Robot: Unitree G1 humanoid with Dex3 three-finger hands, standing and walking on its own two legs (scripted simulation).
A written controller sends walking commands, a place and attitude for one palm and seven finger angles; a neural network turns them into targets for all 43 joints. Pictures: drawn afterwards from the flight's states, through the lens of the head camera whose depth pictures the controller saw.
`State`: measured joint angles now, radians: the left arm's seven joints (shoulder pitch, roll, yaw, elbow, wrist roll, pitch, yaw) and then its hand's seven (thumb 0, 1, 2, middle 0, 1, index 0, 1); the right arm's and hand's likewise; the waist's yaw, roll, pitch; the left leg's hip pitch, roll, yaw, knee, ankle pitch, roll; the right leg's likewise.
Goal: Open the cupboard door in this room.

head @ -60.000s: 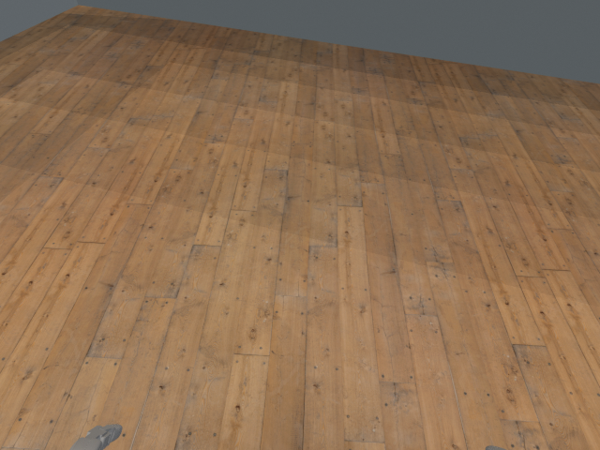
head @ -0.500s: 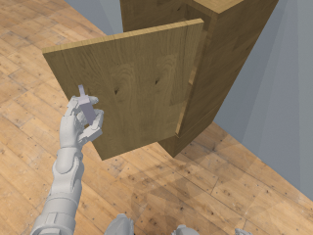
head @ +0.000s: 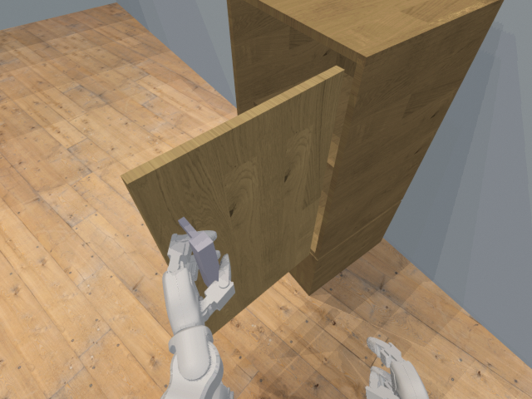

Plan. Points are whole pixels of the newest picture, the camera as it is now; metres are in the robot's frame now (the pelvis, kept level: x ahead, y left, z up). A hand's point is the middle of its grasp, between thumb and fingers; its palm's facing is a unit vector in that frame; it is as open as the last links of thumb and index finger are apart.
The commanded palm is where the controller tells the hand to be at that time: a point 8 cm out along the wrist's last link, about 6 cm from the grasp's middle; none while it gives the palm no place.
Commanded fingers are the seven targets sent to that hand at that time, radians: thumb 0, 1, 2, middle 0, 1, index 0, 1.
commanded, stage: open thumb and fingers to let go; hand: left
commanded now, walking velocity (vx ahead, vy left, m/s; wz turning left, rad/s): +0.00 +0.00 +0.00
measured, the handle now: (200, 254) +0.33 +0.12 +0.04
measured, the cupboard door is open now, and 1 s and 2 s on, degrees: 95 94 99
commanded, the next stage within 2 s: slide the hand sideways off the handle in 0.90 s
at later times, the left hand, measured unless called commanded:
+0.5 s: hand (225, 284) +0.28 +0.07 +0.03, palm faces +0.37 -0.93 +0.00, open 10.6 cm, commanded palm +0.24 +0.12 +0.03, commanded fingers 0.00 -0.50 0.30 -0.30 -1.20 -0.30 -1.20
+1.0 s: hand (223, 288) +0.28 +0.08 +0.03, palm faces +0.26 -0.97 +0.00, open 15.4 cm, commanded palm +0.23 +0.11 +0.03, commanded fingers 0.00 -0.50 0.30 -0.15 -0.30 -0.15 -0.30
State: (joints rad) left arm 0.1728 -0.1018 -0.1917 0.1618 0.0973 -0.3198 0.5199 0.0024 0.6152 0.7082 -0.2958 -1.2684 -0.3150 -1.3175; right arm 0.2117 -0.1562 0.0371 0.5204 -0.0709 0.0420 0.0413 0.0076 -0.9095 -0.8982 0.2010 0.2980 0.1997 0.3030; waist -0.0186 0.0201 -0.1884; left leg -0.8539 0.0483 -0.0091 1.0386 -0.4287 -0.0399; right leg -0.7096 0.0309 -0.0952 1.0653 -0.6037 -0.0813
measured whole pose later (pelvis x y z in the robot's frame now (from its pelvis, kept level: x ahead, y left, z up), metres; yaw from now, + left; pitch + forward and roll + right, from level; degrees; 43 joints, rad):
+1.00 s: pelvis -0.02 +0.02 -0.01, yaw -1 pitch +14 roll -1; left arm 0.10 -0.09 -0.26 0.22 0.11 -0.32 0.56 -0.02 -0.49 0.30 -0.25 -0.51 -0.27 -0.53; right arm 0.18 -0.17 0.02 0.57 -0.07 -0.02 0.03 0.01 -0.91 -0.90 0.20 0.30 0.20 0.30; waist -0.02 0.04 -0.18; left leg -0.92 0.03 -0.02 1.11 -0.44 -0.01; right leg -0.77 0.03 -0.09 1.12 -0.60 -0.05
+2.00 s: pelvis -0.02 +0.03 -0.02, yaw -1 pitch +15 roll -1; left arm 0.54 0.12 -0.14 -0.17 -0.09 -0.43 0.02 -0.02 -0.50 0.30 -0.17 -0.31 -0.18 -0.32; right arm 0.23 -0.21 0.01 0.41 -0.01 0.00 0.01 0.01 -0.91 -0.90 0.20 0.30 0.20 0.30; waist 0.00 0.04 -0.16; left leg -0.98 0.04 -0.02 1.19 -0.48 -0.01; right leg -0.82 0.03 -0.08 1.20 -0.64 -0.05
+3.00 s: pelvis +0.00 +0.06 +0.04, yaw -2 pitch +5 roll -3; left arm 0.67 0.30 0.07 -0.46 -0.08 -0.07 0.08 -0.01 -0.25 0.40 -0.16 -0.30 -0.16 -0.30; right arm 0.28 -0.21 0.05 0.42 0.04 -0.03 -0.11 0.01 -0.91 -0.90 0.20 0.30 0.20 0.30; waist 0.03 0.06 -0.13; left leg -0.59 0.02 0.01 0.87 -0.37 0.03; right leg -0.42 0.02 -0.05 0.80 -0.47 0.00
